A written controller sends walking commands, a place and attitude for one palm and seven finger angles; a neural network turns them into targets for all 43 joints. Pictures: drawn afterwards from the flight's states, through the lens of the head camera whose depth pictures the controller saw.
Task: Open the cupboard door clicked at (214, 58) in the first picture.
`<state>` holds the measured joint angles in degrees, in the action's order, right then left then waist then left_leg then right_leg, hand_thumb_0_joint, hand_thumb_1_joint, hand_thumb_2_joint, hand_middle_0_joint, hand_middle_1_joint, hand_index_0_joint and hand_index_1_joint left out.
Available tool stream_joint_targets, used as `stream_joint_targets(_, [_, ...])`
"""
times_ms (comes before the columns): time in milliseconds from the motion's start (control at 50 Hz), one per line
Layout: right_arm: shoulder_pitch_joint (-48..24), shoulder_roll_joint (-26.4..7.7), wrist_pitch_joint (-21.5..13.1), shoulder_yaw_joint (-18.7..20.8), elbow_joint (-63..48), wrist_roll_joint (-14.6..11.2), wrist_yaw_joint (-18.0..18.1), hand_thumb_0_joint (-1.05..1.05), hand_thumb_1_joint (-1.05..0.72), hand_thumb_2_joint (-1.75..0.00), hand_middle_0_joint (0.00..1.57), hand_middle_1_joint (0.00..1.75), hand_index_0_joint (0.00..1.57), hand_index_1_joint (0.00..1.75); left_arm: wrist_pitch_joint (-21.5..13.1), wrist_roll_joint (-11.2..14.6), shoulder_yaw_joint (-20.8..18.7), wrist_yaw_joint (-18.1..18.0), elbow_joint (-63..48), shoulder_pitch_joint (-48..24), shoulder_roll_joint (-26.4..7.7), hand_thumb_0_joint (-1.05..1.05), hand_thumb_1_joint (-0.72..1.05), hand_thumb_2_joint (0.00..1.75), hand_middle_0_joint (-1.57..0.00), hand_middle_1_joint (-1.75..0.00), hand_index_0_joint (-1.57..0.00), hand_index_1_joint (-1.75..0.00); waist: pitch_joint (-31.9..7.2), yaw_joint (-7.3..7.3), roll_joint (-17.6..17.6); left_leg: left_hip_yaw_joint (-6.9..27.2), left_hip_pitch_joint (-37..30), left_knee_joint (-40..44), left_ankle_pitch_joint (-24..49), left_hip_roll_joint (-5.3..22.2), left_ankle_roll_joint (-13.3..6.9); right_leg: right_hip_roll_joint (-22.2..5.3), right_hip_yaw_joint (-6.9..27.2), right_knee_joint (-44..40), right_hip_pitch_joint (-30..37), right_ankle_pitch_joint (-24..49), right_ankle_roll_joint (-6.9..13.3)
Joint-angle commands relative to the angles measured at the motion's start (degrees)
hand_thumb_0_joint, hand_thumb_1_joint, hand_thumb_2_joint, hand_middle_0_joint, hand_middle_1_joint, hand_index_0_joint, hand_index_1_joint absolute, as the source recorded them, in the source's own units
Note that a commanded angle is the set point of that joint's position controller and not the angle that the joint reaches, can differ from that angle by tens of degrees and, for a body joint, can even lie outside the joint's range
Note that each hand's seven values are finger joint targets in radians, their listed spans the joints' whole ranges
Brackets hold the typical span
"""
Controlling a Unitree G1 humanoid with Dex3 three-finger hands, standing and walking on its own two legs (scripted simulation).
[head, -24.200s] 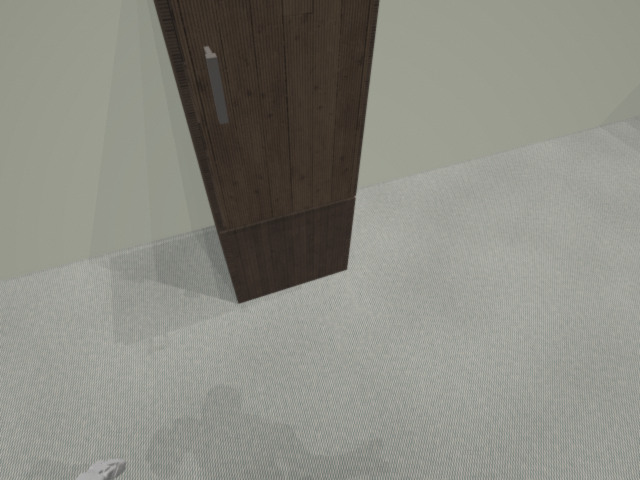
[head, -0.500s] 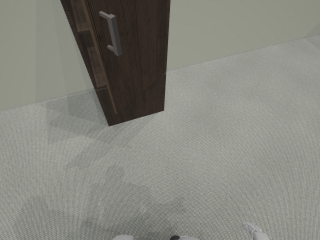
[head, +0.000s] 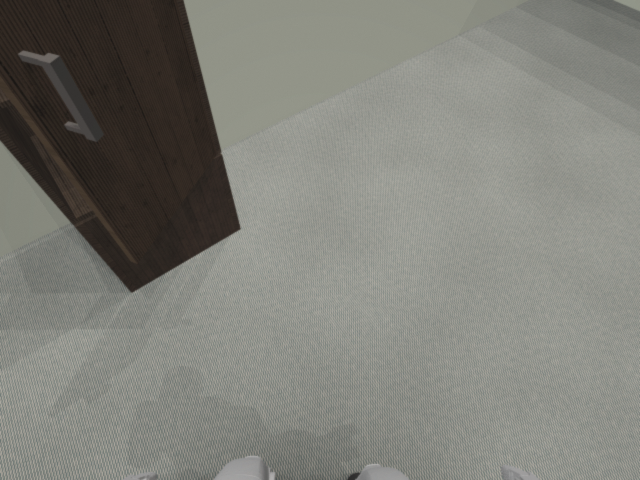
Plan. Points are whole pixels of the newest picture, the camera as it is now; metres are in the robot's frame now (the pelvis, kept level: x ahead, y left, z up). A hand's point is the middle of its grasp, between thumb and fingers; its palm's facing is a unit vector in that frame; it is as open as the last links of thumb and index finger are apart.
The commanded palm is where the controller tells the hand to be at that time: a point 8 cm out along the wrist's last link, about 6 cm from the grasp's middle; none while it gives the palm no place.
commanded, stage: walk to a spot facing it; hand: left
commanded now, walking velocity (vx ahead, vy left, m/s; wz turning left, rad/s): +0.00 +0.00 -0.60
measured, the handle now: (63, 98) +0.59 +0.42 +0.09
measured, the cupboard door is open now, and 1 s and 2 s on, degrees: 32 32 32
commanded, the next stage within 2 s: turn to face it in 1.74 s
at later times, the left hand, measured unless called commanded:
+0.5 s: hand (222, 448) +0.17 +0.15 -0.15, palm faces -0.28 -0.93 -0.24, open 7.4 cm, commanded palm none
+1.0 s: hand (370, 272) +0.46 -0.07 -0.16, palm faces -0.62 -0.76 -0.20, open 7.4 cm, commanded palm none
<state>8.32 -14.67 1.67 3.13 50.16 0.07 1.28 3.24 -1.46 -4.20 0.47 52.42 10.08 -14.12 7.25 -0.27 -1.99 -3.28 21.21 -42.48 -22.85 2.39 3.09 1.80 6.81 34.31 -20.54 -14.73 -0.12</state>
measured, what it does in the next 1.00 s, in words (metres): walks ahead, turning right: left foot, then right foot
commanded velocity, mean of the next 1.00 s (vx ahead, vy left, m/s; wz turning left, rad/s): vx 0.25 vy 0.00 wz -0.55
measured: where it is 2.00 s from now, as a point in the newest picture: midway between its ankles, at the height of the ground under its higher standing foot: (467, 337)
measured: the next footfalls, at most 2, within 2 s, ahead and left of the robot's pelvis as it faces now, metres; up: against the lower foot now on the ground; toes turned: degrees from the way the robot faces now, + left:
left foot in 0.02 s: +0.06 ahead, +0.14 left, +0.00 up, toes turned +2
right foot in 0.30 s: +0.03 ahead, -0.14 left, +0.00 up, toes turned -13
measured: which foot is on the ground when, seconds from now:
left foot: up 0.00-0.00, down 0.02-0.28, up 0.30-0.60, down 0.62-1.00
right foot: down 0.00-0.02, up 0.04-0.28, down 0.30-0.60, up 0.62-0.98, down 1.00-1.00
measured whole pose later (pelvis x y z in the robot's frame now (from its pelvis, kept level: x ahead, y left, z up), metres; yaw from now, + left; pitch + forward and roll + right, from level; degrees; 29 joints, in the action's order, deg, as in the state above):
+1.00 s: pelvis +0.21 -0.13 -0.01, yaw -35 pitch +1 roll +0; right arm 27.7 -11.4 -1.9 0.9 60.1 1.4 0.7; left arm -0.9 -1.6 -4.1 4.0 51.3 0.3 -14.1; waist 6.8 -3.3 -0.4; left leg -14.7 2.3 -37.4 -27.6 10.4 4.6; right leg -1.2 -8.1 36.4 -25.7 -13.5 5.6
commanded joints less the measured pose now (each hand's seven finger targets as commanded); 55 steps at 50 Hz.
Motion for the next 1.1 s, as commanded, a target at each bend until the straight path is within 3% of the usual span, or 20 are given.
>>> stream_joint_targets(0, [11.1, -13.8, -2.2, 2.5, -1.6, 1.9, 1.2, 0.0, -0.9, -0.9, 0.2, 0.3, 0.2, 0.3, -0.5, 1.3, -1.1, 0.4, -7.1, -2.4, -4.7, 0.0, 0.9, 0.9, -0.2, -0.3, -0.2, -0.3, -8.9, -3.19, 21.6, 28.1, -17.5, 30.5, 0.6, 23.0, -9.5, 3.2, -2.9, 14.2, -16.4, -17.6, -0.8])
stream_joint_targets(40, [8.0, -13.3, -2.9, 2.2, -2.8, 2.5, 1.3, 0.0, -0.9, -0.9, 0.2, 0.3, 0.2, 0.3, -1.0, 0.0, -2.2, 1.3, -6.7, -4.0, -6.7, 0.0, 0.9, 0.9, -0.2, -0.3, -0.2, -0.3, -8.3, -1.39, 8.6, 26.4, -7.3, 29.9, 5.6, 24.4, -14.1, -0.8, -3.5, 30.6, -11.5, -16.7, -1.4])
stream_joint_targets(120, [6.0, -9.5, -2.7, 1.4, -2.2, 2.5, 1.4, 0.0, -0.9, -0.9, 0.2, 0.3, 0.2, 0.3, -0.7, 0.4, -1.2, 2.2, -5.8, -4.4, -3.6, 0.0, 0.9, 0.9, -0.2, -0.3, -0.2, -0.3, -7.7, -0.27, 13.5, 5.0, -12.0, 21.4, 31.9, 15.7, -9.4, -2.9, -9.0, 21.8, -8.8, -13.6, -2.5])
stream_joint_targets(220, [9.1, -11.3, -2.1, 2.5, -0.8, 1.6, 0.7, 0.0, -0.9, -0.9, 0.2, 0.3, 0.2, 0.3, -2.0, 0.8, -1.0, 1.8, -4.8, -1.4, -4.1, 0.0, 0.9, 0.9, -0.2, -0.3, -0.2, -0.3, -11.5, -0.18, 13.7, -1.4, -13.9, 11.3, 38.2, 15.4, -5.4, -0.3, -13.3, -3.8, 6.7, -2.0, -0.2])
stream_joint_targets(240, [7.6, -10.3, -1.8, 2.4, -1.5, 1.2, 0.4, 0.0, -0.9, -0.9, 0.2, 0.3, 0.2, 0.3, -2.3, 0.6, -1.7, 1.5, -3.3, 3.0, -6.9, 0.0, 0.9, 0.9, -0.2, -0.3, -0.2, -0.3, -13.0, 2.01, 8.6, -3.4, -6.6, 5.0, 28.0, 13.7, -2.7, -3.1, -9.6, -10.3, 16.9, 6.5, 1.3])
stream_joint_targets(260, [5.8, -5.3, -1.7, 1.4, -4.1, 0.5, 0.0, 0.0, -0.9, -0.9, 0.2, 0.3, 0.2, 0.3, -2.8, -0.2, -3.2, 0.6, -2.2, 7.0, -13.8, 0.0, 0.9, 0.9, -0.2, -0.3, -0.2, -0.3, -13.4, 4.06, -12.0, -9.5, 10.3, -7.7, 0.3, 5.4, 0.9, -18.7, 12.3, -16.0, 27.9, 15.3, 7.0])
stream_joint_targets(280, [1.1, -5.4, -1.1, 0.8, -6.3, 0.7, 0.0, 0.0, -0.9, -0.9, 0.2, 0.3, 0.2, 0.3, -2.7, 0.6, -3.7, -0.2, -1.2, 10.7, -16.7, 0.0, 0.9, 0.9, -0.2, -0.3, -0.2, -0.3, -12.1, 7.51, -15.0, -2.6, 16.7, -17.7, -16.3, 2.9, 1.1, -25.9, 20.3, -17.1, 25.5, 16.2, 12.9])
stream_joint_targets(300, [-1.5, -4.8, -1.2, 0.9, -6.6, 0.6, -0.1, 0.0, -0.9, -0.9, 0.2, 0.3, 0.2, 0.3, -2.6, 0.5, -3.9, -0.6, -1.5, 9.6, -16.0, 0.0, 0.9, 0.9, -0.2, -0.3, -0.2, -0.3, -8.5, 7.21, -11.8, 2.1, 20.6, -21.8, -13.8, 3.7, 0.7, -23.2, 21.7, -17.5, 22.2, 5.6, 15.2])
stream_joint_targets(380, [-0.2, -3.8, -1.5, 1.3, -4.2, 0.9, -1.3, 0.0, -0.9, -0.9, 0.2, 0.3, 0.2, 0.3, -3.7, 0.0, -2.7, -0.9, -2.8, 2.2, -10.9, 0.0, 0.9, 0.9, -0.2, -0.3, -0.2, -0.3, -8.4, 1.95, -7.5, 1.4, 11.5, -16.0, -2.5, 3.7, 1.2, -15.2, 11.3, -16.5, 13.9, 4.7, 11.5])
stream_joint_targets(540, [3.9, -3.5, -3.7, 1.5, -3.3, 0.7, -1.4, 0.0, -0.9, -0.9, 0.2, 0.3, 0.2, 0.3, -4.4, 0.2, -3.2, 0.4, -2.2, 0.9, -10.7, 0.0, 0.9, 0.9, -0.2, -0.3, -0.2, -0.3, -6.3, -1.36, -6.3, -1.2, -9.0, 11.4, 5.3, -1.4, 0.1, -10.0, 13.5, -14.4, 2.3, -9.3, 9.2])
stream_joint_targets(560, [9.2, -5.5, -4.3, 1.9, -1.3, 0.8, -0.6, 0.0, -0.9, -0.9, 0.2, 0.3, 0.2, 0.3, -4.4, 0.3, -2.8, 0.6, -2.8, -0.5, -8.4, 0.0, 0.9, 0.9, -0.2, -0.3, -0.2, -0.3, -7.8, -3.92, -1.1, -0.1, -20.2, 17.9, 4.9, 0.4, -0.6, -6.9, 10.6, -8.2, -4.5, -8.2, 6.9])
stream_joint_targets(600, [22.5, -14.9, -5.2, 3.4, 1.2, 2.7, 0.8, 0.0, -0.9, -0.9, 0.2, 0.3, 0.2, 0.3, -4.9, 0.9, -1.4, 1.6, -6.3, -2.5, -2.7, 0.0, 0.9, 0.9, -0.2, -0.3, -0.2, -0.3, -12.2, -8.64, 21.9, 33.7, -33.1, 31.0, -9.6, 27.9, -11.1, 2.1, -5.2, 25.1, -23.7, -20.2, 1.0])
stream_joint_targets(640, [18.5, -11.2, -5.4, 2.3, 0.4, 2.7, 0.4, 0.0, -0.9, -0.9, 0.2, 0.3, 0.2, 0.3, -5.4, -0.4, -2.0, 2.3, -5.9, -7.0, -3.8, 0.0, 0.9, 0.9, -0.2, -0.3, -0.2, -0.3, -4.5, -6.01, 8.5, 29.0, -22.4, 31.0, -0.4, 25.7, -12.9, -4.5, -3.3, 37.1, -26.4, -11.6, 0.9])
stream_joint_targets(740, [17.2, -6.4, -6.6, 0.5, 2.5, 2.1, 0.8, 0.0, -0.9, -0.9, 0.2, 0.3, 0.2, 0.3, -3.9, 0.0, -0.2, 4.0, -4.3, -7.0, 0.2, 0.0, 0.9, 0.9, -0.2, -0.3, -0.2, -0.3, -7.2, -2.7, 10.7, 0.4, -25.1, 25.4, 34.6, 16.3, -7.1, -6.6, -9.4, 26.1, -21.3, -3.0, -0.4])
stream_joint_targets(860, [18.9, -6.0, -5.8, -0.1, 4.8, 2.5, 0.3, 0.0, -0.9, -0.9, 0.2, 0.3, 0.2, 0.3, -3.2, -0.1, 0.3, 4.1, -4.7, -12.2, 0.2, 0.0, 0.9, 0.9, -0.2, -0.3, -0.2, -0.3, -2.9, -2.72, 12.5, -7.1, -19.3, 26.1, 34.7, 16.2, -6.7, -3.6, -15.4, 7.7, -9.3, 1.4, 2.0])
stream_joint_targets(920, [16.6, -7.6, -5.3, 0.0, 5.1, 2.0, 0.3, 0.0, -0.9, -0.9, 0.2, 0.3, 0.2, 0.3, -3.8, -0.1, -0.6, 3.4, -1.7, -2.2, -2.5, 0.0, 0.9, 0.9, -0.2, -0.3, -0.2, -0.3, -7.4, 3.41, 10.3, -9.7, -15.6, 11.2, 51.0, 16.0, -5.3, 0.4, -17.6, 2.1, 9.4, 0.0, 5.2])
stream_joint_targets(940, [14.0, -7.6, -5.4, -0.3, 4.3, 1.3, -0.1, 0.0, -0.9, -0.9, 0.2, 0.3, 0.2, 0.3, -4.4, -0.3, -1.7, 2.9, 1.5, 8.3, -5.7, 0.0, 0.9, 0.9, -0.2, -0.3, -0.2, -0.3, -11.9, 8.48, 6.3, -11.5, -6.1, -1.5, 48.2, 13.7, -3.3, -0.5, -15.1, -0.8, 26.5, 0.9, 7.3])
stream_joint_targets(960, [13.0, -4.0, -5.7, -1.0, 2.1, -0.1, -0.6, 0.0, -0.9, -0.9, 0.2, 0.3, 0.2, 0.3, -4.9, -0.5, -3.9, 1.8, 3.5, 17.7, -13.1, 0.0, 0.9, 0.9, -0.2, -0.3, -0.2, -0.3, -19.6, 12.34, -8.1, -12.9, 10.7, -22.7, 14.2, 5.9, -0.7, -17.3, 9.2, -7.4, 41.7, -4.6, 13.2])
stream_joint_targets(980, [9.1, -2.7, -5.6, -0.5, -0.2, -0.5, -0.4, 0.0, -0.9, -0.9, 0.2, 0.3, 0.2, 0.3, -4.7, 1.2, -4.1, 1.0, 3.9, 18.1, -16.2, 0.0, 0.9, 0.9, -0.2, -0.3, -0.2, -0.3, -18.7, 10.91, -11.8, -4.4, 19.9, -36.8, -12.2, 1.9, -0.7, -28.0, 28.2, -17.9, 38.7, 0.7, 17.1])
stream_joint_targets(1080, [12.7, -0.5, -3.1, 0.2, 4.9, 1.5, -1.0, 0.0, -0.9, -0.9, 0.2, 0.3, 0.2, 0.3, -6.0, 0.2, -1.0, -0.5, -0.5, -0.3, -6.5, 0.0, 0.9, 0.9, -0.2, -0.3, -0.2, -0.3, -8.0, -1.39, -4.3, 1.4, 8.7, -22.5, 3.0, 8.4, 0.1, -16.5, 4.0, -21.8, 7.3, 1.6, 11.3])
